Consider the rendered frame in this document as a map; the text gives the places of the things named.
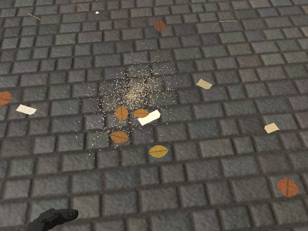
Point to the robot left hand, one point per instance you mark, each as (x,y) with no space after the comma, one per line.
(51,218)

